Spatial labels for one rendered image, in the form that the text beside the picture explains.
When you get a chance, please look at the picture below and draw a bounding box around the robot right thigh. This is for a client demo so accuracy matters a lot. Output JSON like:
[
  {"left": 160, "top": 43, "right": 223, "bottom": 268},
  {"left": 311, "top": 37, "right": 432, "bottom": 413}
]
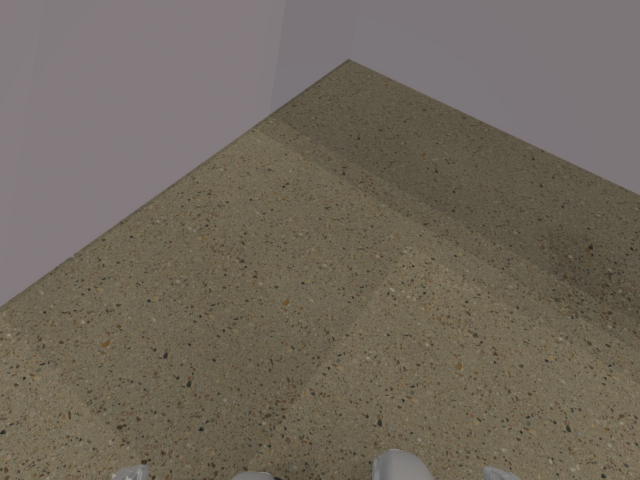
[{"left": 372, "top": 450, "right": 434, "bottom": 480}]

